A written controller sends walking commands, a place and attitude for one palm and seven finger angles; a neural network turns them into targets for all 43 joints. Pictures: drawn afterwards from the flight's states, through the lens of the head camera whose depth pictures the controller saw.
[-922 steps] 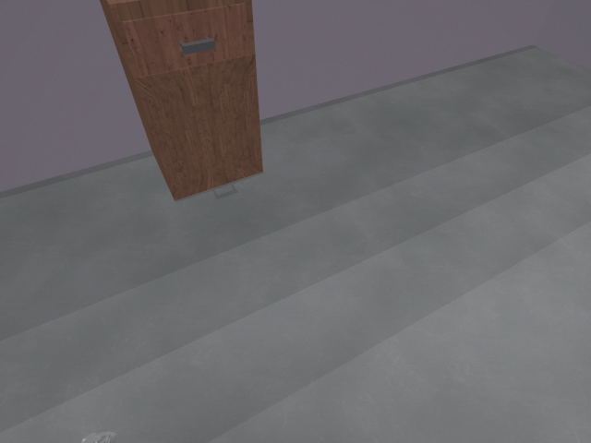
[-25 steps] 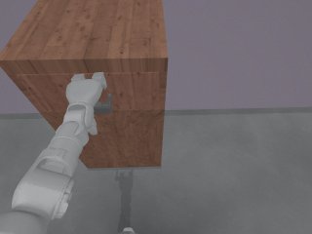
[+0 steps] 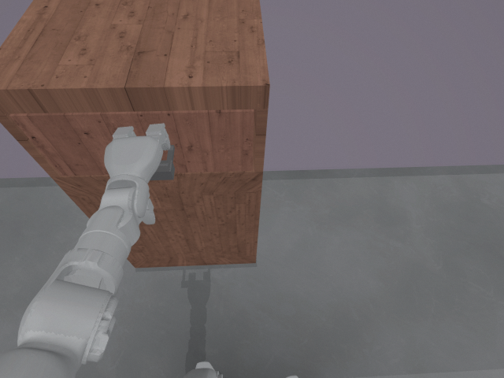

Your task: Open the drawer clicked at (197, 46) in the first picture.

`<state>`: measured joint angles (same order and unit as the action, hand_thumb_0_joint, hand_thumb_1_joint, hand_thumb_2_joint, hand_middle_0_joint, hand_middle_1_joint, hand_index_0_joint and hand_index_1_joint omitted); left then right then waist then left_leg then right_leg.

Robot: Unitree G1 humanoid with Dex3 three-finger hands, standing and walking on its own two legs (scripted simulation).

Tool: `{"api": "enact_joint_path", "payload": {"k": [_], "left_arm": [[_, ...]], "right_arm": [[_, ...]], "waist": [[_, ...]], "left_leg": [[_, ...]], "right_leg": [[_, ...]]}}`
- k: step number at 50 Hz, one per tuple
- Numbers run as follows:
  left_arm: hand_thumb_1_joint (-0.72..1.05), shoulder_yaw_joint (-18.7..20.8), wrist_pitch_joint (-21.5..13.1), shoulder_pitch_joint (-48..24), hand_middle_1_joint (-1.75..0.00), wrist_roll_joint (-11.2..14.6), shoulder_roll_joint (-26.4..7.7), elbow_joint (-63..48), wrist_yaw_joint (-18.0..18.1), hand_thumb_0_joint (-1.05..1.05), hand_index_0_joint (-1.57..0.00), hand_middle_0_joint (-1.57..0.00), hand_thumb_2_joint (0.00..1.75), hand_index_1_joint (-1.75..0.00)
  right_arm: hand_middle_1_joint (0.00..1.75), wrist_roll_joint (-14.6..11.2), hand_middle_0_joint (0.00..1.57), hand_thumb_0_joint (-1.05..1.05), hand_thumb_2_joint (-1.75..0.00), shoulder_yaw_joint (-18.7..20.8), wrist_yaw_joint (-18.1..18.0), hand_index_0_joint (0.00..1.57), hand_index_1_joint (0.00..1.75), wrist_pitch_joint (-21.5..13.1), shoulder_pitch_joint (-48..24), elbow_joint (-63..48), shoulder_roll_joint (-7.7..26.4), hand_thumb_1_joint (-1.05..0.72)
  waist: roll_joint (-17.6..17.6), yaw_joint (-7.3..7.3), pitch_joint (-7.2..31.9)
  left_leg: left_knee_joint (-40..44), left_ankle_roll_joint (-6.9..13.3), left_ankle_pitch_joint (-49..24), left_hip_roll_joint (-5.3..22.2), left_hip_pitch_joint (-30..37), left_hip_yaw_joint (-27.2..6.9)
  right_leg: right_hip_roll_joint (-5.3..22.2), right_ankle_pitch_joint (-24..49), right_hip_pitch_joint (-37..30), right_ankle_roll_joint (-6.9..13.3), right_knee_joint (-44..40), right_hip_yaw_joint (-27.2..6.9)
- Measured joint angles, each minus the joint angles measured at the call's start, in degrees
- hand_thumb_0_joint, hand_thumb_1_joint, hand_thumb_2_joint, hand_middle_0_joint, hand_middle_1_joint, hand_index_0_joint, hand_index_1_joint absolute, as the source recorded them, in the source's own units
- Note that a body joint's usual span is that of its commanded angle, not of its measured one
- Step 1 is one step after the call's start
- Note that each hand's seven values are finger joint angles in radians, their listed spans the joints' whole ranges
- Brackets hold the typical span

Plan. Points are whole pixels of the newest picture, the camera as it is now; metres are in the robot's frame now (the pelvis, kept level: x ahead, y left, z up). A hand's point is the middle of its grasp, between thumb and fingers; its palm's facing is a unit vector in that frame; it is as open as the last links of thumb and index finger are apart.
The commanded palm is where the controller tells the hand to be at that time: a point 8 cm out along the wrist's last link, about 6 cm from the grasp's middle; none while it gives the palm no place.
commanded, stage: lower the fingers behind the handle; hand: left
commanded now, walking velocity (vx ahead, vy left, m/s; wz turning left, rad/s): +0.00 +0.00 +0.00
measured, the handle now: (144, 160) +0.52 +0.19 -0.01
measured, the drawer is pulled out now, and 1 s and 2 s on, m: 0.00 0.00 0.00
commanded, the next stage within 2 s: lift the fingers back up to retry in 1.10 s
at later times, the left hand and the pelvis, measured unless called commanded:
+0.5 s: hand (150, 178) +0.46 +0.17 +0.00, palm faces -0.01 -0.03 -1.00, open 13.4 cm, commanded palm +0.45 +0.17 +0.04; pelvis -0.02 +0.00 -0.02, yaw +1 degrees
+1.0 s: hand (150, 179) +0.47 +0.17 +0.00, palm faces +0.01 -0.03 -1.00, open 13.5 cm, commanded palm +0.44 +0.16 +0.03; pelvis -0.04 +0.01 -0.03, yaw +0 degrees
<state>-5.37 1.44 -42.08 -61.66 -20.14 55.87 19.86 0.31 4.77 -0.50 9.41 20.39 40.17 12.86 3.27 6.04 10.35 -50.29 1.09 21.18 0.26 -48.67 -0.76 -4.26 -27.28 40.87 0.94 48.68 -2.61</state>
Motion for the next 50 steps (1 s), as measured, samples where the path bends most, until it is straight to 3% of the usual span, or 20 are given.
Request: {"api": "enact_joint_path", "payload": {"k": [7,20,30,50], "left_arm": [[-0.48,-1.2,0.0,0.4,-1.20,-0.6,1.0,0.9,1.1,0.00,-0.32,-0.32,0.30,-1.20],[-0.48,-1.3,1.7,-4.3,-1.20,-1.5,1.3,5.3,4.6,0.00,-0.34,-0.32,0.30,-1.25],[-0.48,-1.7,3.4,-8.1,-1.20,-1.0,0.1,8.0,2.7,0.00,-0.36,-0.32,0.30,-1.35],[-0.48,-3.1,5.4,-11.5,-1.20,-0.9,-0.3,8.3,2.4,0.00,-0.31,-0.32,0.30,-1.37]], "right_arm": [[0.30,0.1,0.20,0.00,-0.90,-0.1,0.2,0.20,0.30,-0.1,-1.2,-0.2,-0.3,-0.91],[0.30,0.2,0.20,0.00,-0.90,-1.0,0.0,0.20,0.30,-0.9,-2.5,-0.6,-0.5,-0.91],[0.30,0.0,0.20,0.00,-0.90,-1.9,-0.4,0.20,0.30,-0.4,-0.4,-0.7,-0.2,-0.91],[0.30,-0.1,0.20,0.00,-0.90,-2.6,-0.4,0.20,0.30,-0.6,0.1,-0.9,-0.5,-0.91]], "waist": [[-0.1,-0.33,0.5],[-0.1,0.51,0.8],[-0.2,1.79,1.0],[-0.1,2.62,0.9]], "left_leg": [[-1.1,0.0,0.3,-0.2,-0.8,-0.4],[-4.7,-0.1,0.6,-0.3,-5.8,-1.0],[-6.2,-0.1,0.4,-0.1,-8.2,-1.3],[-9.8,0.6,0.1,-0.2,-13.2,-1.2]], "right_leg": [[0.1,-0.4,0.6,0.0,1.0,0.4],[0.0,-1.3,5.5,0.0,5.1,1.3],[-0.3,-1.2,7.9,0.0,6.5,1.6],[-0.2,-1.1,12.8,-0.9,10.2,1.8]]}}
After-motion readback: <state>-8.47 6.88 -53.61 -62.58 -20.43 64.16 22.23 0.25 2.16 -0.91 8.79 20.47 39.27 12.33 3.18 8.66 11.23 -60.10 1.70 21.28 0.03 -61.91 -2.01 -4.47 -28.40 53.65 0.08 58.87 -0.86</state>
